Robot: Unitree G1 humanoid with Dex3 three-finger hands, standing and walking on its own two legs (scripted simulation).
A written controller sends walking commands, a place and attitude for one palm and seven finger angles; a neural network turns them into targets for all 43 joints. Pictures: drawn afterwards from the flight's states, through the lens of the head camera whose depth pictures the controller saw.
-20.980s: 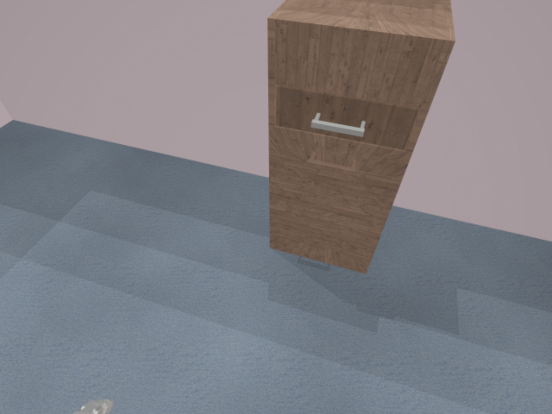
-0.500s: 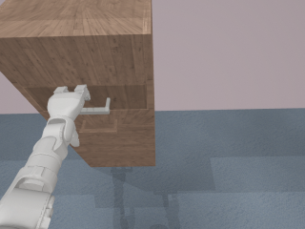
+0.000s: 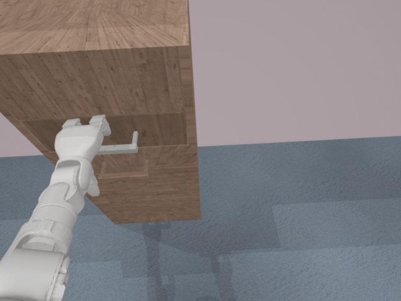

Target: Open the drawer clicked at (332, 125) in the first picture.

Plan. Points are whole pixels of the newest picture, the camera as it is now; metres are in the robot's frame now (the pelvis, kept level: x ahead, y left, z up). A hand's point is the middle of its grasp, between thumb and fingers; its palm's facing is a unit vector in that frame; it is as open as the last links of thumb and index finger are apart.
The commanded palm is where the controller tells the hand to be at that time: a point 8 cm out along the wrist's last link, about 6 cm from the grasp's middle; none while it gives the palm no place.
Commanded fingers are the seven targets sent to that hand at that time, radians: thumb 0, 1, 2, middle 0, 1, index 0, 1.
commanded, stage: move the hooked fingers above the handle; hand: left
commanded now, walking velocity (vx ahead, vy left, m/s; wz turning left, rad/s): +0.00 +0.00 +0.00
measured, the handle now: (109, 143) +0.49 +0.24 -0.03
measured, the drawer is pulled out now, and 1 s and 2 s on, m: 0.00 0.00 0.00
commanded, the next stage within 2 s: none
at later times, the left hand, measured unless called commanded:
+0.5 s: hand (99, 150) +0.43 +0.23 +0.01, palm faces -0.10 -0.03 -0.99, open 13.7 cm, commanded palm +0.41 +0.23 +0.08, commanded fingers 0.00 -0.50 0.30 -0.30 -1.20 -0.30 -1.20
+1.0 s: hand (104, 154) +0.43 +0.22 +0.01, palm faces -0.14 -0.06 -0.99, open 13.9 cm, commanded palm +0.41 +0.23 +0.08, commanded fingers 0.00 -0.50 0.30 -0.30 -1.20 -0.30 -1.20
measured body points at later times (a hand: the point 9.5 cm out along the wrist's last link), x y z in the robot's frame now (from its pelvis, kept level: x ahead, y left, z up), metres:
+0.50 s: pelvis +0.00 +0.00 +0.00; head +0.08 -0.01 +0.44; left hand +0.43 +0.23 +0.07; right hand +0.05 -0.27 -0.14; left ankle -0.02 +0.09 -0.72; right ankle -0.02 -0.11 -0.72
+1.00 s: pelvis +0.01 +0.00 +0.00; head +0.08 -0.01 +0.44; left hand +0.43 +0.22 +0.06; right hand +0.07 -0.27 -0.13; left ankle -0.02 +0.10 -0.72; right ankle -0.02 -0.11 -0.72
